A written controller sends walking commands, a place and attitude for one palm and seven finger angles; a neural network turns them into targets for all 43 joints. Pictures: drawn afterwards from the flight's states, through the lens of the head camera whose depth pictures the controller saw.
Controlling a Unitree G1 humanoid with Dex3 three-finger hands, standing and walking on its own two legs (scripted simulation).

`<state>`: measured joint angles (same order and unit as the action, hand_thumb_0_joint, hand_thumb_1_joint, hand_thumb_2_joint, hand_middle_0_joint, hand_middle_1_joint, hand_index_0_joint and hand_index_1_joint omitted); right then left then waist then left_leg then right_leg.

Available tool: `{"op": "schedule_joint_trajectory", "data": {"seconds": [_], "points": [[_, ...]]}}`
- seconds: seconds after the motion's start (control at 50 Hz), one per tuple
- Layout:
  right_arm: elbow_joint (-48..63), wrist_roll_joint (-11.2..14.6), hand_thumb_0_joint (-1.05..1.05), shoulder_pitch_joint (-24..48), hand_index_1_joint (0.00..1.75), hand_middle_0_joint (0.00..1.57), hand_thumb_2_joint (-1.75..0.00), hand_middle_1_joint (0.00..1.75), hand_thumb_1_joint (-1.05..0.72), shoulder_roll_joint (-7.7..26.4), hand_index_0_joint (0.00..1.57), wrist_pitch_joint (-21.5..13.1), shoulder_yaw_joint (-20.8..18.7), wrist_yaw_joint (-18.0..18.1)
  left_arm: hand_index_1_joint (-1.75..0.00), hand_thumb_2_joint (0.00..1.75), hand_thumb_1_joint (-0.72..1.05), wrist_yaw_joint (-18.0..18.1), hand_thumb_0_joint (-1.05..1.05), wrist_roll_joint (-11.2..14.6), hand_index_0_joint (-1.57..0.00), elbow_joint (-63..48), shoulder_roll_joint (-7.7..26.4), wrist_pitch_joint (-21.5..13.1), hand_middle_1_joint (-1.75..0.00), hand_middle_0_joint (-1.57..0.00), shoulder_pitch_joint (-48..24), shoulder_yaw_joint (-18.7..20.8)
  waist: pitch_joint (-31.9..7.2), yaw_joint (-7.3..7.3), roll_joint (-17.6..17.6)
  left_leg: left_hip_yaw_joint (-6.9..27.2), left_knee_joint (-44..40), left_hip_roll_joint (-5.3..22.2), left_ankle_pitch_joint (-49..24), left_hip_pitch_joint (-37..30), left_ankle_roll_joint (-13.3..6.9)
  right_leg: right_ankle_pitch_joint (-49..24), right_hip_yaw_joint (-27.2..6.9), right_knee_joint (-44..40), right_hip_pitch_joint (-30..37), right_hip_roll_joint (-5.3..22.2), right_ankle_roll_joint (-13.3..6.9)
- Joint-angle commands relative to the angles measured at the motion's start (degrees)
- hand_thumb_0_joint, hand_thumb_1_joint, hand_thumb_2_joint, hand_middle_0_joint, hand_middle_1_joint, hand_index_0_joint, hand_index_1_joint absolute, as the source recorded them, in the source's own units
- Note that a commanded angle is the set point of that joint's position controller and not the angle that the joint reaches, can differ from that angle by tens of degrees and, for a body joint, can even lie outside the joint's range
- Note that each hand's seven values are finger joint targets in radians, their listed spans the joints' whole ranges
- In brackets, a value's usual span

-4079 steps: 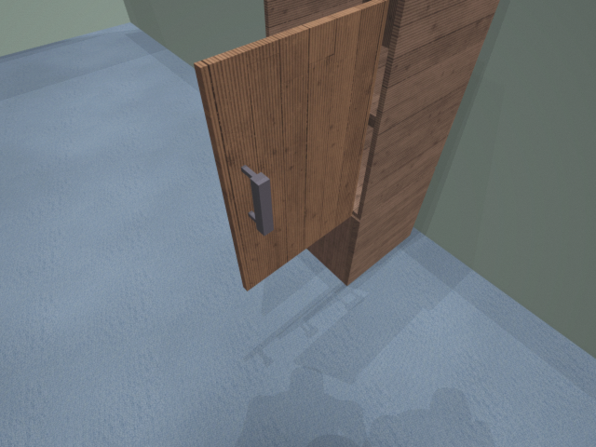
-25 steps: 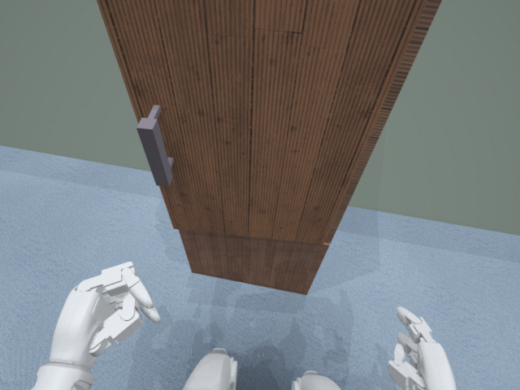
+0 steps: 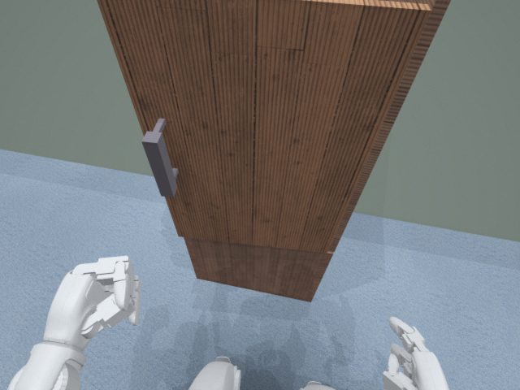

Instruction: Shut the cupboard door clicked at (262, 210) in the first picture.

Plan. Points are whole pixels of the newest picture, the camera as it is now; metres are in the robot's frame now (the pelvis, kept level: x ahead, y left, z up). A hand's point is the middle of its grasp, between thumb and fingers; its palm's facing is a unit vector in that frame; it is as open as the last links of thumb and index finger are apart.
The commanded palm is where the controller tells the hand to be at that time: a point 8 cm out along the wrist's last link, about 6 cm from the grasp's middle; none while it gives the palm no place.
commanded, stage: raise the hand and make a fist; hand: left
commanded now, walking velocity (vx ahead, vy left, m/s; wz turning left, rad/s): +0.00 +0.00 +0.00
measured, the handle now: (165, 158) +0.48 +0.21 +0.06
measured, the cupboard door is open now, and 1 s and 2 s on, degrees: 5 5 5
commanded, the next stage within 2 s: bring the fist close to the handle in 0.28 s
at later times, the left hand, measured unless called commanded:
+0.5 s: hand (139, 302) +0.22 +0.18 +0.06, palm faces -0.06 -1.00 -0.05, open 3.1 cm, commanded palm +0.22 +0.23 +0.07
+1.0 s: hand (163, 241) +0.31 +0.17 +0.06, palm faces -0.07 -1.00 -0.04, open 3.1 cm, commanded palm +0.30 +0.23 +0.07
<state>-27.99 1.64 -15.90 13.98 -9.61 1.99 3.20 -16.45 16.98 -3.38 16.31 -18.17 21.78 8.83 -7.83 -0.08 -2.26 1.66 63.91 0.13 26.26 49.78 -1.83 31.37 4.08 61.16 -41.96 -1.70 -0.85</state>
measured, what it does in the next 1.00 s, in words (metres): stands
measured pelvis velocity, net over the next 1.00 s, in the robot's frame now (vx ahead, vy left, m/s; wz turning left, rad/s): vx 0.00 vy -0.01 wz -0.01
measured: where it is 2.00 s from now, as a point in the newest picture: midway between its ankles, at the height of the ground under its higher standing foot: outside the picture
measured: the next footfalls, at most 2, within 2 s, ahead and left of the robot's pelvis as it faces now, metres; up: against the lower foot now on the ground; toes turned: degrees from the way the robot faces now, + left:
none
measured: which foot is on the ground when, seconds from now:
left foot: down 0.00-1.00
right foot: down 0.00-1.00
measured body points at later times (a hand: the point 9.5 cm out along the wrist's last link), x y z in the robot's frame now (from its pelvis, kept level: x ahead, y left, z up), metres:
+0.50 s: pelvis +0.00 -0.01 +0.00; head +0.04 +0.00 +0.44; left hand +0.22 +0.23 +0.07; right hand +0.18 -0.24 -0.07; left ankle +0.05 +0.09 -0.66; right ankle -0.01 -0.12 -0.66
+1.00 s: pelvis +0.00 -0.01 +0.00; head +0.05 -0.01 +0.45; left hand +0.31 +0.22 +0.07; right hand +0.14 -0.26 -0.09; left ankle +0.05 +0.09 -0.66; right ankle -0.01 -0.12 -0.66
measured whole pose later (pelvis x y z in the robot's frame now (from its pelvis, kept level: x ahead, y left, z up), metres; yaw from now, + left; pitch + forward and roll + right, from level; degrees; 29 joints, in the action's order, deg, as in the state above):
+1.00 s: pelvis +0.00 -0.01 +0.00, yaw -1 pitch +13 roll -2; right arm -32.3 2.0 -15.9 15.2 -7.4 1.4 3.2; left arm -15.2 14.8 18.6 15.9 -19.3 -3.0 9.7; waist -7.4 1.1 -1.8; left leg 0.5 61.9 0.4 24.9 50.1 -1.1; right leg 30.7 2.9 61.2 -43.7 -1.8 -1.5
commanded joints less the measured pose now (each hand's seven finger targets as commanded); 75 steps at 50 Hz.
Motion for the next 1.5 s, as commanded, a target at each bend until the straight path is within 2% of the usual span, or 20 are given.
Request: {"op": "schedule_joint_trajectory", "data": {"seconds": [0.0, 0.18, 0.28, 0.36, 0.4, 0.46, 0.64, 0.66, 0.7, 0.76, 0.86, 1.0, 1.06, 1.14, 1.26, 1.28, 1.32, 1.36, 1.42, 1.48], "points": [[9.1, 0.0, 0.00, 3.2, 0.30, 0.20, -0.90, 0.30, -0.90, 7.4, 0.20, -3.4, -3.7, 0.4, -1.50, 0.90, 0.90, 0.3, 0.00, 1.3, -1.30, -11.4, 6.5, -3.8, -1.50, -1.30, -2.3, 4.6, -9.9, -0.22, -0.9, 2.3, -10.3, 0.1, -10.5, -12.7, 0.4, -12.6, -1.2, -9.0, 0.6, -1.0, -1.0], [9.2, -0.1, 0.00, 3.0, 0.30, 0.20, -0.90, 0.30, -0.90, 7.4, 0.20, -2.9, -3.9, 0.1, -1.50, 0.90, 0.90, 0.9, 0.00, 1.2, -1.30, -12.7, 6.2, -5.8, -1.50, -1.30, -2.6, 4.3, -11.1, 0.03, -2.6, 1.7, -9.8, 0.2, -10.5, -13.2, 0.6, -13.0, -1.6, -8.3, -0.2, -0.7, -0.9], [9.3, 0.0, 0.00, 3.2, 0.30, 0.20, -0.90, 0.30, -0.90, 7.4, 0.20, -2.3, -3.8, 0.4, -1.50, 0.90, 0.90, 0.4, 0.00, 1.6, -1.30, -10.8, 6.0, -5.4, -1.50, -1.30, -2.9, 4.1, -9.1, 0.43, 0.3, 1.4, -9.4, 0.1, -8.3, -11.0, 0.3, -11.0, -2.4, -9.5, -0.3, -0.7, -0.6], [9.6, 0.1, 0.00, 3.4, 0.30, 0.20, -0.90, 0.30, -0.90, 7.3, 0.20, -2.3, -3.7, 0.5, -1.50, 0.90, 0.90, 0.3, 0.00, 1.3, -1.30, -11.7, 6.3, -5.2, -1.50, -1.30, -3.3, 4.0, -9.9, 0.19, -1.4, 1.5, -9.5, 0.1, -8.4, -11.7, 0.3, -10.8, -2.4, -9.4, -0.1, -0.6, -0.7], [8.8, -0.1, 0.00, 3.0, 0.30, 0.20, -0.90, 0.30, -0.90, 7.5, 0.20, -2.4, -3.4, 0.8, -1.50, 0.90, 0.90, 0.6, 0.00, 1.1, -1.30, -11.9, 6.9, -5.5, -1.50, -1.30, -8.5, 3.8, -9.4, 1.36, -1.5, 1.7, -8.6, 0.1, -7.7, -11.1, 0.0, -10.2, -2.6, -9.0, -1.4, -0.8, -0.7], [8.1, 0.0, 0.00, 3.2, 0.30, 0.20, -0.90, 0.30, -0.90, 7.6, 0.20, -2.7, -3.2, 0.9, -1.50, 0.90, 0.90, 0.5, 0.00, 1.0, -1.30, -9.0, 6.1, -5.9, -1.50, -1.30, -13.3, 3.1, -8.8, 1.87, -0.6, 1.9, -8.5, 0.3, -5.4, -10.5, 0.1, -7.4, -2.8, -9.4, -3.0, -0.6, -0.6], [6.6, 0.3, 0.00, 3.0, 0.30, 0.20, -0.90, 0.30, -0.90, 8.0, 0.20, -2.1, -3.1, 1.0, -1.50, 0.90, 0.90, 0.7, 0.00, 0.4, -1.30, -2.0, 8.9, -3.0, -1.50, -1.30, -21.9, 5.7, -12.1, 0.69, -0.7, 1.1, -9.4, 0.1, -8.2, -11.4, 0.1, -10.4, -3.9, -10.4, 0.8, -0.2, -0.6], [6.7, 0.3, 0.00, 3.0, 0.30, 0.20, -0.90, 0.30, -0.90, 7.7, 0.20, -2.0, -3.1, 0.8, -1.50, 0.90, 0.90, 0.7, 0.00, 0.5, -1.30, -1.3, 7.7, -2.8, -1.50, -1.30, -21.6, 4.8, -12.0, 0.48, -1.7, 1.0, -9.7, 0.0, -8.6, -12.0, 0.2, -11.0, -3.8, -10.5, 1.0, -0.2, -0.6], [6.2, 0.3, 0.00, 2.7, 0.30, 0.20, -0.90, 0.30, -0.90, 8.1, 0.20, -1.8, -3.2, 0.8, -1.50, 0.90, 0.90, 1.0, 0.00, 0.6, -1.30, 0.6, 9.4, -3.0, -1.50, -1.30, -23.1, 6.7, -12.0, 0.47, 0.1, 1.0, -9.8, 0.1, -9.3, -11.6, 0.1, -11.9, -3.8, -10.6, 1.8, -0.4, -0.6], [5.7, 0.3, 0.00, 2.8, 0.30, 0.20, -0.90, 0.30, -0.90, 8.0, 0.20, -1.5, -3.2, 0.6, -1.50, 0.90, 0.90, 1.0, 0.00, 0.2, -1.30, 3.1, 7.2, -3.6, -1.50, -1.30, -27.4, 4.5, -11.6, 1.02, -1.0, 1.0, -10.4, 0.2, -8.7, -12.6, 0.3, -11.7, -3.4, -10.4, 0.5, -0.2, -0.6], [4.4, 0.3, 0.00, 2.0, 0.30, 0.20, -0.90, 0.30, -0.90, 8.4, 0.20, -1.3, -3.5, 0.4, -1.50, 0.90, 0.90, 1.4, 0.00, -0.7, -1.30, 7.3, 7.0, -4.5, -1.50, -1.30, -33.7, 3.7, -12.4, 1.65, 0.0, 1.2, -10.7, 0.3, -8.6, -13.4, 0.2, -11.8, -3.4, -10.4, -0.3, 0.0, -0.6], [2.7, 0.2, 0.00, 1.2, 0.30, 0.20, -0.90, 0.30, -0.90, 8.8, 0.20, 0.1, -3.7, 0.5, -1.50, 0.90, 0.90, 2.1, 0.00, -1.3, -1.30, 13.6, 11.0, -5.4, -1.50, -1.30, -43.1, 7.6, -15.2, 1.52, -0.2, 0.6, -10.2, 0.2, -10.6, -13.3, 0.0, -14.3, -4.2, -10.2, 1.4, -0.1, -0.6], [2.2, 0.2, 0.00, 0.9, 0.30, 0.20, -0.90, 0.30, -0.90, 8.7, 0.20, 0.4, -3.8, 0.1, -1.50, 0.90, 0.90, 1.8, 0.00, -1.6, -1.30, 15.8, 8.6, -5.8, -1.50, -1.30, -45.8, 5.3, -16.7, 1.76, -1.9, 0.8, -10.6, 0.4, -12.0, -15.9, 0.3, -16.1, -3.6, -9.8, 0.4, -0.1, -0.7], [1.2, 0.3, 0.00, -0.3, 0.30, 0.20, -0.90, 0.30, -0.90, 9.1, 0.20, 1.2, -4.0, 0.1, -1.50, 0.90, 0.90, 1.6, 0.00, -2.0, -1.30, 20.9, 9.5, -5.5, -1.50, -1.30, -49.9, 5.9, -16.4, 2.52, 0.8, 0.9, -10.2, 0.6, -12.7, -15.0, 0.2, -17.6, -3.6, -9.7, 0.3, -0.1, -0.4], [0.3, 0.2, 0.00, -1.6, 0.30, 0.20, -0.90, 0.30, -0.90, 9.3, 0.20, 2.6, -4.2, -0.1, -1.50, 0.90, 0.90, 2.0, 0.00, -3.2, -1.30, 26.7, 11.3, -5.9, -1.50, -1.30, -58.0, 6.9, -17.1, 3.20, 0.5, 0.9, -9.9, 0.7, -12.9, -15.0, 0.2, -17.8, -3.6, -9.5, -0.6, -0.1, -0.5], [0.3, 0.1, 0.00, -1.7, 0.30, 0.20, -0.90, 0.30, -0.90, 9.3, 0.20, 2.7, -4.2, -0.3, -1.50, 0.90, 0.90, 2.2, 0.00, -3.2, -1.30, 26.1, 11.2, -6.3, -1.50, -1.30, -59.1, 7.0, -18.4, 2.80, -1.5, 0.9, -9.8, 0.6, -13.9, -16.0, 0.4, -18.6, -3.7, -9.2, -0.5, -0.1, -0.6], [0.0, 0.1, 0.00, -2.4, 0.30, 0.20, -0.90, 0.30, -0.90, 9.4, 0.20, 2.9, -4.5, -0.4, -1.50, 0.90, 0.90, 2.4, 0.00, -3.5, -1.30, 27.2, 12.3, -6.9, -1.50, -1.30, -59.3, 8.0, -20.5, 2.65, -1.4, 1.0, -9.4, 0.7, -16.2, -17.3, 0.4, -20.5, -3.5, -8.7, 0.0, -0.2, -0.7], [-0.4, 0.0, 0.00, -2.7, 0.30, 0.20, -0.90, 0.30, -0.90, 9.4, 0.20, 3.3, -4.4, -0.6, -1.50, 0.90, 0.90, 2.3, 0.00, -3.5, -1.30, 28.9, 11.5, -7.1, -1.50, -1.30, -61.7, 7.3, -19.7, 3.40, -1.0, 0.9, -9.3, 0.7, -15.3, -16.7, 0.3, -20.0, -3.6, -9.0, -0.8, -0.3, -0.5], [0.4, 0.0, 0.00, -3.1, 0.30, 0.20, -0.90, 0.30, -0.90, 9.4, 0.20, 3.9, -4.6, -1.1, -1.50, 0.90, 0.90, 1.8, 0.00, -3.2, -1.30, 29.9, 12.6, -7.2, -1.50, -1.30, -55.9, 9.1, -21.5, 1.66, -0.2, 0.2, -9.6, 0.5, -17.5, -16.3, 0.3, -22.9, -3.8, -9.0, 2.5, -0.3, -0.6], [0.9, 0.3, 0.00, -3.1, 0.30, 0.20, -0.90, 0.30, -0.90, 9.3, 0.20, 4.9, -4.6, -1.3, -1.50, 0.90, 0.90, 1.2, 0.00, -2.6, -1.30, 29.8, 12.3, -6.8, -1.50, -1.30, -55.0, 9.1, -19.4, 2.12, 1.5, -0.4, -10.0, 0.4, -17.0, -14.8, 0.0, -23.9, -4.1, -9.7, 3.3, -0.4, -0.2]]}}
